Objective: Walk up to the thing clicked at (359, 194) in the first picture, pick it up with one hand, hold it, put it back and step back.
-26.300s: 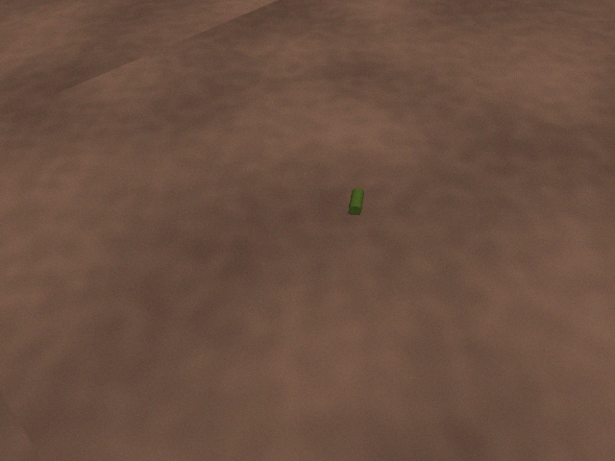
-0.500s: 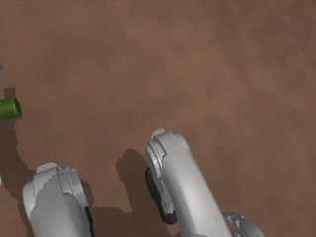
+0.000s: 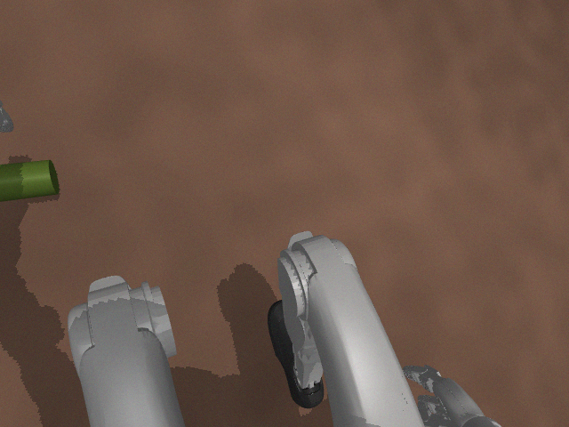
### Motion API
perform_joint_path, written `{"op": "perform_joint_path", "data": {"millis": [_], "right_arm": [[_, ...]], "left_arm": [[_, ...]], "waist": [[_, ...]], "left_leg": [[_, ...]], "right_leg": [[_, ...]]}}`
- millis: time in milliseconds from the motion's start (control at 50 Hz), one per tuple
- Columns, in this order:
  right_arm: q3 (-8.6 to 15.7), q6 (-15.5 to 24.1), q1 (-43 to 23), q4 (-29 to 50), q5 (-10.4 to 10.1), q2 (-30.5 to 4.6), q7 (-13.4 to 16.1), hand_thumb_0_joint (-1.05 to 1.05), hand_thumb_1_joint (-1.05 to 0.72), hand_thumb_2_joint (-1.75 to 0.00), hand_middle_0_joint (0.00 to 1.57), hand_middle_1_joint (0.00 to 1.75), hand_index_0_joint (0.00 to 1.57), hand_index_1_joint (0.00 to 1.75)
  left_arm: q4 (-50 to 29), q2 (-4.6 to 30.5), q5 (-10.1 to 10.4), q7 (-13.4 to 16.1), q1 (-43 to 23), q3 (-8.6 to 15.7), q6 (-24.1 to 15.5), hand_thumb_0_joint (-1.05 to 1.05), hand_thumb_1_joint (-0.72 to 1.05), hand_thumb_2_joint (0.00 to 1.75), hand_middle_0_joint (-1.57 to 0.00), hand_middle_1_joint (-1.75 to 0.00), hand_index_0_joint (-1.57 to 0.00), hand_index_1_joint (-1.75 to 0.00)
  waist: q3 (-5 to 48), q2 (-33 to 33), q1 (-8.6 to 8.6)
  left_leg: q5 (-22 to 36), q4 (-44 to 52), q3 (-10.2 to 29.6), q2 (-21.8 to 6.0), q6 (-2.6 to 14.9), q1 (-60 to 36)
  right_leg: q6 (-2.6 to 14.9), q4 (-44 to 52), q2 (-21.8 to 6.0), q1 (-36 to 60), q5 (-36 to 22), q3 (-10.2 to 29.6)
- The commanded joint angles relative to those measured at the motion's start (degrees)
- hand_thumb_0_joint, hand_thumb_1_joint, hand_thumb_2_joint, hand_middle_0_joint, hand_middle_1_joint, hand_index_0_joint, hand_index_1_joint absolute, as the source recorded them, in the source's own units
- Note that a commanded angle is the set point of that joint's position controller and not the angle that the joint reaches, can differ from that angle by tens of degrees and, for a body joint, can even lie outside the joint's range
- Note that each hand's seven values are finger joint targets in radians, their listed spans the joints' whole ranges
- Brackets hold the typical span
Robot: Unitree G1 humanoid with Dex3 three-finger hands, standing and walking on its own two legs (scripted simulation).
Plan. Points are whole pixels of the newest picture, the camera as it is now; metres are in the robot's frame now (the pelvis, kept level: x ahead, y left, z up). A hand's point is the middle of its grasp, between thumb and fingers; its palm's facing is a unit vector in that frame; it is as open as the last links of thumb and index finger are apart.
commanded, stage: rest palm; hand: left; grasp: from above
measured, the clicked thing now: (10, 182) +0.49 +0.32 -0.30
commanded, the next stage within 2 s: close in 1.62 s
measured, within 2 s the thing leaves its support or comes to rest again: neither
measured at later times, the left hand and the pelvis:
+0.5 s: hand (3, 182) +0.47 +0.31 -0.24, palm faces -0.45 -0.05 -0.89, open 13.4 cm; pelvis -0.01 +0.00 -0.02, yaw -2 degrees
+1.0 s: hand out of the picture +0.46 +0.33 -0.26, palm faces -0.49 -0.10 -0.87, open 13.6 cm; pelvis +0.00 +0.00 -0.02, yaw -3 degrees
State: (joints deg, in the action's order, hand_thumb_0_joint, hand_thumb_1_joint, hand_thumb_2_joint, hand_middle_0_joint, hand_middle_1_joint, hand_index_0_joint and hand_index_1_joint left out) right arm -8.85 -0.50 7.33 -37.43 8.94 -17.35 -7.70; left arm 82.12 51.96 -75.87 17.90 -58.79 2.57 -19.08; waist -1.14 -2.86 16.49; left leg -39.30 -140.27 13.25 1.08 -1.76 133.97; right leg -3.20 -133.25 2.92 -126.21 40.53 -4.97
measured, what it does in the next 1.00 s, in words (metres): stands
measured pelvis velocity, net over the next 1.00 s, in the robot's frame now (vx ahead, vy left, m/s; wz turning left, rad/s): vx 0.00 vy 0.00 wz -0.05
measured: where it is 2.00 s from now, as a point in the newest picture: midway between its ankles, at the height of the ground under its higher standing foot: (231, 397)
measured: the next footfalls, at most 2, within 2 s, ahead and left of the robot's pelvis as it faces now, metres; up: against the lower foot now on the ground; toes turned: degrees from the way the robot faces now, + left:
none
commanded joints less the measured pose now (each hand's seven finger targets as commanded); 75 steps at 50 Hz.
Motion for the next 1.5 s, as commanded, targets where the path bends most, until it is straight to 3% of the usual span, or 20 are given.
{"op": "perform_joint_path", "data": {"millis": [0, 80, 120, 140, 200, 360, 380, 460, 500, 560, 620, 680, 760, 880, 1020, 1040, 1060, 1220, 1300, 1480], "right_arm": [[4.2, -0.8, 12.3, -0.1, 0.7, -15.6, 0.4, 0.0, -0.91, -0.9, 0.2, 0.3, 0.2, 0.3], [3.6, 0.1, 11.7, -0.1, 1.2, -15.6, 0.3, 0.0, -0.9, -0.9, 0.2, 0.3, 0.2, 0.3], [3.0, 1.0, 11.3, -0.7, 1.7, -15.3, 0.2, 0.0, -0.9, -0.9, 0.2, 0.3, 0.2, 0.3], [2.9, 1.3, 11.4, -0.8, 1.7, -15.7, 0.2, 0.0, -0.9, -0.9, 0.2, 0.3, 0.2, 0.3], [1.9, 2.7, 10.8, -0.4, 2.1, -16.1, 0.5, 0.0, -0.9, -0.9, 0.2, 0.3, 0.2, 0.3], [0.3, 5.6, 10.9, -0.8, 3.3, -17.2, 0.4, 0.0, -0.91, -0.9, 0.2, 0.3, 0.2, 0.3], [0.2, 5.7, 10.7, -0.7, 3.2, -17.7, 0.5, 0.0, -0.91, -0.9, 0.2, 0.3, 0.2, 0.3], [-0.4, 7.0, 10.7, -1.1, 3.6, -17.6, -0.2, 0.0, -0.91, -0.9, 0.2, 0.3, 0.2, 0.3], [-0.4, 7.3, 10.5, -1.1, 3.5, -17.9, -0.4, 0.0, -0.91, -0.9, 0.2, 0.3, 0.2, 0.3], [-0.5, 8.0, 11.1, -0.9, 4.1, -18.5, -1.3, 0.0, -0.91, -0.9, 0.2, 0.3, 0.2, 0.3], [-0.4, 8.0, 9.8, 0.5, 3.6, -18.6, -1.4, 0.0, -0.91, -0.9, 0.2, 0.3, 0.2, 0.3], [-0.5, 8.2, 10.0, 0.2, 4.0, -18.7, -2.1, 0.0, -0.91, -0.9, 0.2, 0.3, 0.2, 0.3], [0.4, 7.7, 11.6, 0.3, 3.8, -20.0, -2.0, 0.0, -0.91, -0.9, 0.2, 0.3, 0.2, 0.3], [0.2, 7.4, 11.1, 0.6, 4.2, -20.1, -2.1, 0.0, -0.91, -0.91, 0.2, 0.3, 0.2, 0.3], [-1.4, 6.5, 8.8, 0.2, 5.0, -19.3, -2.1, 0.0, -0.9, -0.91, 0.2, 0.3, 0.2, 0.3], [-1.0, 6.7, 8.7, 0.0, 5.1, -19.3, -2.2, 0.0, -0.91, -0.91, 0.2, 0.3, 0.2, 0.3], [-1.4, 6.7, 8.2, -0.1, 5.2, -19.4, -2.2, 0.0, -0.9, -0.9, 0.2, 0.3, 0.2, 0.3], [-2.3, 8.2, 7.3, -0.6, 5.7, -20.0, -2.4, 0.0, -0.91, -0.91, 0.2, 0.3, 0.2, 0.3], [-2.3, 10.0, 6.8, -0.1, 5.2, -20.7, -2.7, 0.0, -0.91, -0.91, 0.2, 0.3, 0.2, 0.3], [-3.1, 12.0, 6.6, 0.7, 4.8, -20.8, -3.2, 0.0, -0.91, -0.91, 0.2, 0.3, 0.2, 0.3]], "left_arm": [[-6.1, 15.0, -0.6, 5.2, -19.5, 3.6, -0.5, 0.0, -0.32, 0.85, -0.23, -0.92, -0.25, -0.9], [-1.8, 14.5, -2.1, 8.3, -21.1, 3.1, -0.2, 0.0, -0.37, 0.88, -0.21, -0.87, -0.21, -0.87], [4.7, 11.5, -2.8, 9.3, -19.2, 0.9, 0.3, 0.0, -0.4, 0.88, -0.18, -0.9, -0.18, -0.9], [4.3, 12.3, -2.9, 10.1, -20.4, 1.1, 0.1, 0.0, -0.41, 0.9, -0.17, -0.9, -0.18, -0.9], [6.3, 14.8, -3.3, 11.4, -20.9, 1.2, 0.7, 0.0, -0.39, 0.88, -0.19, -0.9, -0.2, -0.9], [7.1, 17.8, -3.2, 14.6, -21.5, 2.2, 2.1, 0.0, -0.42, 0.9, -0.16, -0.93, -0.17, -0.92], [5.3, 20.0, -2.8, 15.1, -22.9, 3.4, 2.1, 0.0, -0.41, 0.9, -0.17, -0.92, -0.17, -0.91], [7.7, 18.9, -2.9, 15.2, -19.8, 2.4, 3.4, 0.0, -0.43, 0.91, -0.17, -0.91, -0.16, -0.91], [6.5, 20.7, -2.1, 15.6, -18.6, 3.8, 4.2, 0.0, -0.45, 0.93, -0.15, -0.91, -0.15, -0.91], [7.7, 19.0, -1.5, 14.7, -16.8, 3.4, 5.0, 0.0, -0.44, 0.91, -0.16, -0.9, -0.15, -0.9], [4.8, 21.2, -0.3, 14.1, -15.8, 5.0, 5.3, 0.0, -0.45, 0.92, -0.17, -0.87, -0.16, -0.88], [6.1, 19.2, 0.3, 13.1, -14.5, 3.9, 5.6, 0.0, -0.45, 0.92, -0.17, -0.87, -0.16, -0.88], [3.9, 22.9, 0.4, 11.9, -13.1, 7.3, 4.7, 0.0, -0.43, 0.92, -0.19, -0.84, -0.17, -0.86], [3.2, 19.9, 0.8, 11.1, -15.5, 5.4, 1.5, 0.0, -0.44, 0.91, -0.18, -0.87, -0.17, -0.88], [5.0, 21.5, -1.3, 13.6, -15.7, 4.2, -1.2, 0.0, -0.41, 0.93, -0.19, -0.9, -0.18, -0.91], [2.0, 19.2, -1.5, 13.9, -18.4, 2.1, -1.6, 0.0, -0.41, 0.91, -0.18, -0.89, -0.17, -0.9], [2.8, 20.8, -1.8, 14.7, -18.6, 3.0, -1.7, 0.0, -0.41, 0.9, -0.17, -0.9, -0.17, -0.91], [11.4, 19.6, -3.2, 19.6, -16.0, 1.6, 1.4, 0.0, -0.41, 0.91, -0.18, -0.88, -0.17, -0.89], [11.1, 20.1, -2.1, 20.0, -16.8, 1.0, 3.6, 0.0, -0.4, 0.89, -0.19, -0.87, -0.19, -0.88], [9.8, 22.3, 0.8, 18.3, -17.0, 2.9, 5.9, 0.0, -0.38, 0.85, -0.2, -0.86, -0.2, -0.87]], "waist": [[37.1, 25.7, 1.95], [36.2, 26.2, 3.57], [31.3, 24.2, 5.62], [30.9, 23.2, 5.89], [30.4, 22.7, 5.53], [32.6, 26.0, 6.21], [33.8, 26.9, 5.71], [32.6, 26.7, 6.43], [34.1, 27.7, 4.97], [31.2, 27.1, 6.39], [34.6, 28.6, 4.41], [31.9, 27.4, 5.92], [31.8, 26.3, 5.6], [30.1, 25.1, 7.64], [30.2, 26.6, 6.95], [29.8, 27.6, 7.3], [30.9, 28.5, 7.0], [25.4, 25.3, 7.66], [25.8, 24.6, 7.93], [29.5, 27.7, 7.39]], "left_leg": [[15.8, 14.1, -7.2, -1.4, 2.28, -34.3], [12.8, 14.5, -7.0, -1.5, 2.41, -33.8], [10.0, 14.0, -6.8, -1.6, 2.63, -31.4], [8.6, 14.2, -6.6, -1.5, 2.7, -30.0], [5.7, 13.3, -7.2, -1.4, 3.09, -28.0], [6.8, 12.0, -6.3, -2.0, 2.54, -30.2], [7.4, 12.3, -5.9, -2.1, 2.28, -30.3], [8.8, 10.7, -6.2, -2.3, 2.43, -29.8], [11.5, 10.4, -6.2, -2.5, 2.27, -30.8], [12.8, 10.0, -5.7, -2.6, 1.91, -30.4], [14.6, 10.5, -5.4, -2.7, 1.87, -32.1], [14.8, 9.7, -5.5, -2.7, 1.92, -30.5], [16.1, 9.3, -5.1, -2.8, 1.97, -30.8], [13.7, 8.5, -4.7, -2.9, 2.0, -30.4], [12.0, 9.3, -4.0, -3.3, 1.84, -31.1], [12.7, 9.2, -4.2, -3.3, 1.71, -31.9], [12.8, 9.6, -3.9, -3.4, 1.63, -32.5], [9.4, 10.2, -4.1, -3.3, 1.82, -28.0], [7.4, 9.7, -4.3, -3.3, 2.2, -27.2], [10.5, 9.5, -3.3, -3.9, 1.63, -29.8]], "right_leg": [[5.14, 10.9, 0.9, 13.5, -17.6, -7.5], [4.79, 10.6, 1.0, 12.4, -16.0, -7.7], [4.72, 10.6, 1.2, 10.4, -14.1, -8.0], [4.66, 10.9, 1.3, 10.4, -13.2, -8.2], [4.55, 11.6, 1.3, 10.8, -11.1, -7.5], [4.46, 9.5, 1.8, 11.8, -12.6, -8.4], [4.51, 9.2, 1.8, 12.3, -13.1, -8.7], [4.44, 8.6, 2.3, 12.8, -14.7, -8.6], [4.4, 8.7, 2.4, 14.3, -16.8, -8.7], [4.63, 7.7, 2.3, 13.5, -17.2, -9.4], [4.59, 8.0, 2.5, 16.0, -18.6, -9.3], [4.63, 7.8, 2.5, 16.1, -19.0, -9.3], [4.5, 8.5, 2.3, 17.7, -19.3, -9.2], [4.47, 9.2, 2.3, 17.2, -17.6, -9.8], [4.28, 8.4, 2.8, 16.9, -16.5, -10.5], [4.23, 8.1, 2.7, 16.0, -17.0, -10.5], [4.28, 8.0, 2.8, 16.2, -17.1, -10.9], [4.19, 8.0, 3.1, 14.0, -15.6, -11.0], [3.96, 8.5, 3.1, 14.1, -14.4, -10.4], [4.09, 7.5, 3.1, 16.6, -16.9, -10.5]]}}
